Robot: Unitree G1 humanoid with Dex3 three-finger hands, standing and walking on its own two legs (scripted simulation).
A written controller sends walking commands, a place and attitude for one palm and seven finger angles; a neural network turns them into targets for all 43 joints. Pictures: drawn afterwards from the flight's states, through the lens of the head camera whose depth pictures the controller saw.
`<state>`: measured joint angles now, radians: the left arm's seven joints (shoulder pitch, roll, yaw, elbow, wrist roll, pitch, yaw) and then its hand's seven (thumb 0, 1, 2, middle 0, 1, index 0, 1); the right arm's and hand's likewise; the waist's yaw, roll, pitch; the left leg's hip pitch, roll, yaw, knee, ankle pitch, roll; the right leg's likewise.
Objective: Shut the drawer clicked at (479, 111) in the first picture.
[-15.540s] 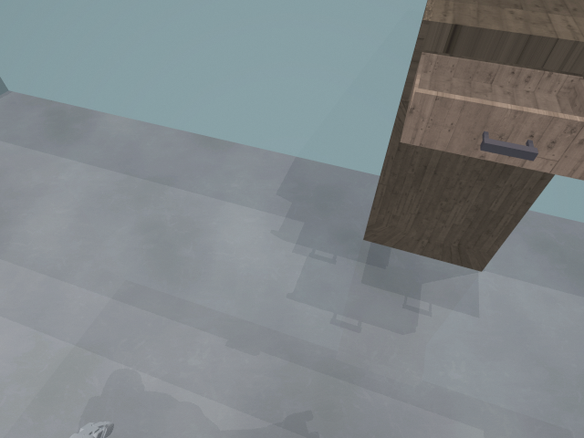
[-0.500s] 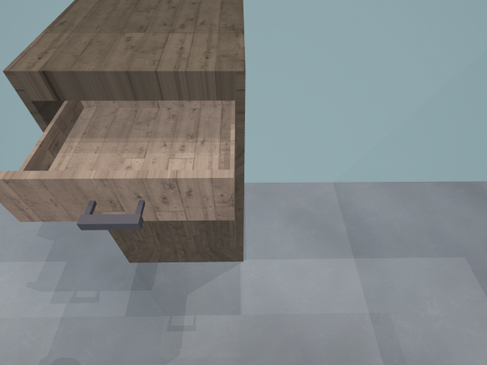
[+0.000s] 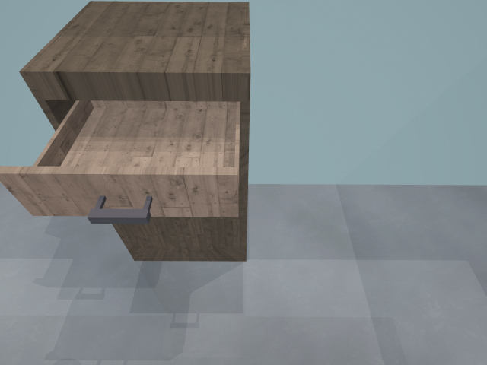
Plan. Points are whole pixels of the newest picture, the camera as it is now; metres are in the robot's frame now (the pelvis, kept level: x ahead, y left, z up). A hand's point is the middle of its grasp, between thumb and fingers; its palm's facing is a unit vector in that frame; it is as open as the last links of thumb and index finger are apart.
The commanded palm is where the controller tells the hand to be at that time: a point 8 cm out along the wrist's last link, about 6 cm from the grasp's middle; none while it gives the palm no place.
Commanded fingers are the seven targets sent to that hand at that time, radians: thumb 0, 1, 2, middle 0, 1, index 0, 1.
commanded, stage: look again from close up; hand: left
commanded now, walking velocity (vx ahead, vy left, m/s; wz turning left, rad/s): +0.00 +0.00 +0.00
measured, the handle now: (122, 208) +0.39 +0.27 +0.00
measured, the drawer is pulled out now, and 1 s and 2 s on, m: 0.23 0.23 0.23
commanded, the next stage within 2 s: shuffle to correct the standing spot in 0.50 s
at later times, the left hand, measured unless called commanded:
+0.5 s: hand out of the picture +0.01 +0.16 -0.18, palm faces +0.03 -0.99 -0.17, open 7.3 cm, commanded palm none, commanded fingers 0.00 0.90 0.90 -0.20 -0.30 -0.20 -0.30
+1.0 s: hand out of the picture +0.01 +0.20 -0.19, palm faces +0.05 -0.98 -0.20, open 7.4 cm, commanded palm none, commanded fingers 0.00 0.90 0.90 -0.20 -0.30 -0.20 -0.30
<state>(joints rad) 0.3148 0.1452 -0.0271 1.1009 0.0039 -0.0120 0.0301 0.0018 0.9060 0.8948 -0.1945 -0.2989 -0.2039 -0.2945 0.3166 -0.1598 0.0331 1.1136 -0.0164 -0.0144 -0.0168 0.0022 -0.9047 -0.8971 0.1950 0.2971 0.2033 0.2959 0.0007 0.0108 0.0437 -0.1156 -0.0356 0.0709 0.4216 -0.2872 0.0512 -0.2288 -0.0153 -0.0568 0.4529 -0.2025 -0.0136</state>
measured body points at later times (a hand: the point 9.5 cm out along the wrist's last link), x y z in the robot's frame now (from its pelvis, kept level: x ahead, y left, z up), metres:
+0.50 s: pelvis +0.02 +0.00 +0.00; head +0.02 +0.00 +0.45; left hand +0.01 +0.21 -0.16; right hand +0.00 -0.20 -0.16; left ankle -0.03 +0.08 -0.74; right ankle +0.03 -0.11 -0.74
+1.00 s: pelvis +0.02 +0.03 -0.01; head +0.03 +0.04 +0.44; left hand +0.01 +0.25 -0.17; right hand +0.02 -0.19 -0.16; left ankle -0.03 +0.08 -0.74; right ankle +0.03 -0.11 -0.74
